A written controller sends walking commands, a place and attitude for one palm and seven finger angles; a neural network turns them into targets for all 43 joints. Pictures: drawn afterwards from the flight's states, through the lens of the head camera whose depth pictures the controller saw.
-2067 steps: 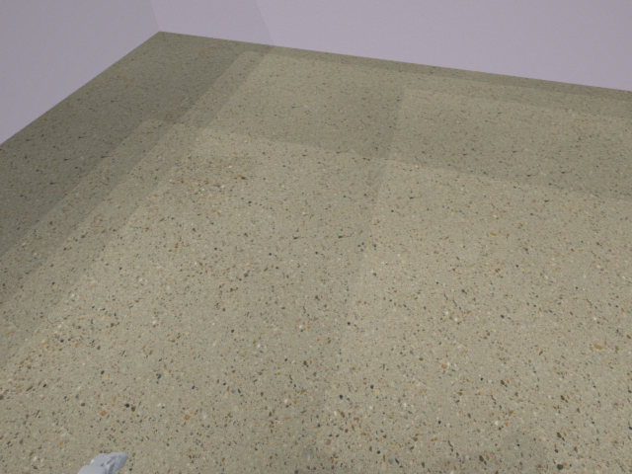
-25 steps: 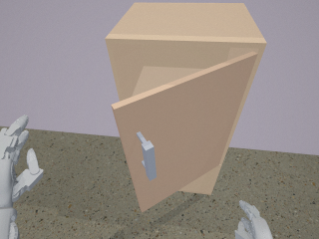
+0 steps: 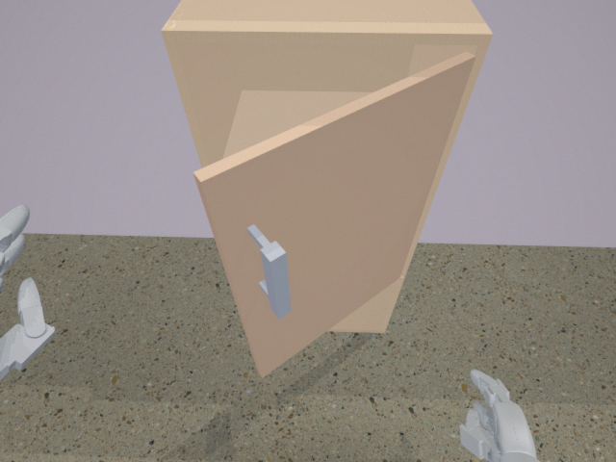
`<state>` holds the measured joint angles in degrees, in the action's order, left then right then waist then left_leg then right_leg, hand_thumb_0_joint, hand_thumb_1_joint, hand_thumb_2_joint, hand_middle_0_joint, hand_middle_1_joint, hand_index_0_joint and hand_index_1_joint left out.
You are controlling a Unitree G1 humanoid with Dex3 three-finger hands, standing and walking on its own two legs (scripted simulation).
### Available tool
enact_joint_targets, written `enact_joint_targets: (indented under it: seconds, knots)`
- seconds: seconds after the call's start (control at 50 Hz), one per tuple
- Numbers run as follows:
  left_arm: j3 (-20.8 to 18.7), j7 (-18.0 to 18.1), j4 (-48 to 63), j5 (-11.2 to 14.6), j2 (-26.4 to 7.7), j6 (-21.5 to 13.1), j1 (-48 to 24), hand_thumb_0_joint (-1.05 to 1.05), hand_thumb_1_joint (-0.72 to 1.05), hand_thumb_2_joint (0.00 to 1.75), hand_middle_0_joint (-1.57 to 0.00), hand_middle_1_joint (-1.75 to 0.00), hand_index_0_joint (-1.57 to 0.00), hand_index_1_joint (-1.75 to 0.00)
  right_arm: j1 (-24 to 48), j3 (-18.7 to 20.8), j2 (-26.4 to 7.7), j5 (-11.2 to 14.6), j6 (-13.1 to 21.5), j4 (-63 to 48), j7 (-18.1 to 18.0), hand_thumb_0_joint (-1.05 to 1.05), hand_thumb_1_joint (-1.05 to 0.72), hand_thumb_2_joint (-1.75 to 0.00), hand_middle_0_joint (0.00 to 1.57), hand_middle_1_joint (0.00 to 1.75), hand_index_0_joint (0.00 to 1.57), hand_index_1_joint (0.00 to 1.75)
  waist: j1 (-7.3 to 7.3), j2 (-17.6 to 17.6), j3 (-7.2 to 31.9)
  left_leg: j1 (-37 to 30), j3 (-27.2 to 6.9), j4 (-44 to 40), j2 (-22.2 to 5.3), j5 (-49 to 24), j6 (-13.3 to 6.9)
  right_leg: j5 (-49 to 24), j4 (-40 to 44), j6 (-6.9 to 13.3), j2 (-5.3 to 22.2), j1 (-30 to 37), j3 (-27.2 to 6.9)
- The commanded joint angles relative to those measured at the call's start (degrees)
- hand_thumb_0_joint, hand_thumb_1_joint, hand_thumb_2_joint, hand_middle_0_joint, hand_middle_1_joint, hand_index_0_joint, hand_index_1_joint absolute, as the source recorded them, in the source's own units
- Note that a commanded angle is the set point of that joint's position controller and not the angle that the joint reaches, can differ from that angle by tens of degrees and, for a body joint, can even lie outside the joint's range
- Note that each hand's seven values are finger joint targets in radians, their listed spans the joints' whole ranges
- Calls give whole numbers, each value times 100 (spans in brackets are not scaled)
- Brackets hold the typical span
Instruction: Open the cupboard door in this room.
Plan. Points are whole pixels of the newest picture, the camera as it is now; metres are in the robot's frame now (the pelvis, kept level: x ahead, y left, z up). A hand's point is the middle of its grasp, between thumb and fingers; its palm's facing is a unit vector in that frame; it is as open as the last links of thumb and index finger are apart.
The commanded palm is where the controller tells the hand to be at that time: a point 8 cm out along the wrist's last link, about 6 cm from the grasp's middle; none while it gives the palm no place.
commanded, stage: step back with the hand held close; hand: left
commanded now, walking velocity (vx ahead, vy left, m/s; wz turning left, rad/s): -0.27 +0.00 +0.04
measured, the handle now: (268, 273) +0.34 +0.08 +0.05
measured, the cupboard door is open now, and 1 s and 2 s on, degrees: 39 39 39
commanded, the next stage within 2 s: stop stepping back and stand still in 0.92 s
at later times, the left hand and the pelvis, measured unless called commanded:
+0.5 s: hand out of the picture +0.13 +0.27 +0.16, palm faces +0.50 -0.70 -0.51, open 7.4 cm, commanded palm +0.06 +0.31 +0.18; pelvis -0.06 +0.00 -0.02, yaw +3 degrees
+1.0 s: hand out of the picture +0.06 +0.24 +0.17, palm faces +0.39 -0.80 -0.45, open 7.4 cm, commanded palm -0.01 +0.28 +0.18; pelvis -0.16 -0.01 -0.01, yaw -3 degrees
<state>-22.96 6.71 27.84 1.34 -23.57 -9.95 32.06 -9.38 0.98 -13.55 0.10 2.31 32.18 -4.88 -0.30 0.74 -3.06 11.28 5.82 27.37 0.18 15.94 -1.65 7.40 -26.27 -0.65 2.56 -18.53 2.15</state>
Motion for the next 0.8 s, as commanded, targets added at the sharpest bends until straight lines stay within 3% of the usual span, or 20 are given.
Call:
enact_joint_targets:
  seconds: [0.0,0.04,0.12,0.2,0.24,0.34,0.4,0.44,0.46,0.52,0.54,0.58,0.6,0.62,0.64,0.66,0.68,0.7,0.74,0.78]
  knots:
    - [-912,206,1165,-17,-940,-384,-16,0,90,90,-20,-30,-20,-30,472,223,-622,9,315,-1009,-29,0,-90,-90,20,30,20,30,-99,261,1034,1068,-786,-640,-640,-1041,-72,-1496,-553,32,122,1343,-450]
    - [-923,223,1219,-70,-935,-420,-137,0,90,90,-20,-30,-20,-30,487,232,-663,4,360,-1011,-47,0,-90,-90,20,30,20,30,-106,433,839,1576,-887,-777,-687,-345,-185,-1194,-709,18,84,1441,-478]
    - [-886,256,1242,-138,-879,-491,-312,0,90,90,-20,-30,-20,-30,292,235,-685,12,437,-1052,-38,0,-90,-90,20,30,20,30,-30,87,626,2281,-912,-665,-638,1120,-305,-546,-745,47,172,1394,-726]
    - [-907,300,1311,-139,-943,-576,-458,0,90,90,-20,-30,-20,-30,180,219,-650,3,507,-1003,-35,0,-90,-90,20,30,20,30,35,-342,572,1970,-841,-97,-374,1648,-254,666,10,180,459,631,-1155]
    - [-954,334,1432,-145,-1007,-627,-516,0,90,90,-20,-30,-20,-30,190,217,-675,-9,540,-973,-52,0,-90,-90,20,30,20,30,42,-105,551,1820,-942,-53,-388,1782,-254,1241,156,227,469,313,-1146]
    - [-1186,406,1350,-261,-998,-751,-353,0,90,90,-20,-30,-20,-30,219,238,-693,-5,663,-1007,-106,0,-90,-90,20,30,20,30,-65,927,674,3296,-1685,-1404,-1203,2475,-587,204,-1804,-100,-284,1841,-331]
    - [-1121,329,1278,-252,-911,-791,-378,0,90,90,-20,-30,-20,-30,230,262,-638,10,747,-989,-48,0,-90,-90,20,30,20,30,-23,514,473,3274,-1439,-891,-1077,1816,-525,-157,-1718,-48,-266,1714,-600]
    - [-1058,280,1193,-196,-908,-812,-450,0,90,90,-20,-30,-20,-30,125,274,-630,-44,747,-856,-19,0,-90,-90,20,30,20,30,77,-15,363,2525,-1115,-201,-591,1131,-284,-962,-824,165,82,903,-1199]
    - [-956,251,1271,-147,-906,-796,-522,0,90,90,-20,-30,-20,-30,83,277,-602,-35,748,-805,17,0,-90,-90,20,30,20,30,110,-364,604,1971,-911,233,-368,806,-137,-1036,-411,269,358,528,-1501]
    - [-966,271,1401,-65,-1061,-750,-445,0,90,90,-20,-30,-20,-30,100,272,-478,-13,659,-647,101,0,-90,-90,20,30,20,30,106,-947,996,716,-616,1461,9,795,52,202,643,636,1079,-592,-2045]
    - [-1033,309,1419,-46,-1122,-744,-305,0,90,90,-20,-30,-20,-30,157,261,-448,-25,618,-597,97,0,-90,-90,20,30,20,30,87,-817,1026,532,-624,1605,22,689,69,208,726,738,1193,-753,-2017]
    - [-1104,340,1483,-23,-1141,-704,-111,0,90,90,-20,-30,-20,-30,199,231,-419,-8,540,-637,104,0,-90,-90,20,30,20,30,87,-893,1116,462,-713,1022,-70,560,40,182,443,606,1033,-675,-1617]
    - [-1193,349,1562,-16,-1197,-707,-61,0,90,90,-20,-30,-20,-30,262,258,-487,3,520,-679,77,0,-90,-90,20,30,20,30,82,-491,994,544,-949,440,-234,612,-56,499,126,425,704,-795,-1379]
    - [-1229,349,1746,-34,-1183,-764,-41,0,90,90,-20,-30,-20,-30,335,281,-597,-16,533,-772,39,0,-90,-90,20,30,20,30,48,409,880,1088,-1462,-305,-667,990,-253,931,-535,193,207,-571,-1082]
    - [-1407,365,1951,-134,-1238,-865,-58,0,90,90,-20,-30,-20,-30,501,346,-761,-51,613,-855,-19,0,-90,-90,20,30,20,30,-10,1675,890,2451,-2275,-1396,-1485,1871,-578,961,-1976,-41,-401,648,-517]
    - [-1453,377,1952,-164,-1181,-911,-76,0,90,90,-20,-30,-20,-30,388,354,-678,-135,729,-801,-48,0,-90,-90,20,30,20,30,40,1926,980,3245,-2931,-2267,-2155,2530,-885,1429,-3628,-140,-773,1313,-351]
    - [-1434,389,1891,-146,-1224,-888,-221,0,90,90,-20,-30,-20,-30,263,395,-559,-114,807,-726,-41,0,-90,-90,20,30,20,30,89,1170,944,2870,-2914,-2162,-2248,1965,-991,1769,-4329,-78,-754,853,-592]
    - [-1374,407,1825,-91,-1174,-860,-225,0,90,90,-20,-30,-20,-30,241,415,-525,-81,881,-648,-10,0,-90,-90,20,30,20,30,60,608,957,1912,-2525,-1549,-2070,849,-971,1984,-4159,-39,-622,58,-695]
    - [-1124,432,1579,44,-916,-782,-23,0,90,90,-20,-30,-20,-30,272,405,-529,-83,1013,-468,4,0,-90,-90,20,30,20,30,19,695,1082,587,-2018,-1147,-1843,-620,-822,2233,-3482,-70,-454,-635,-525]
    - [-689,398,1532,36,-665,-661,-226,0,90,90,-20,-30,-20,-30,179,331,-522,-68,1055,-282,66,0,-90,-90,20,30,20,30,81,922,1057,150,-1808,-1316,-1756,-890,-671,2290,-2710,-70,-441,-546,-315]
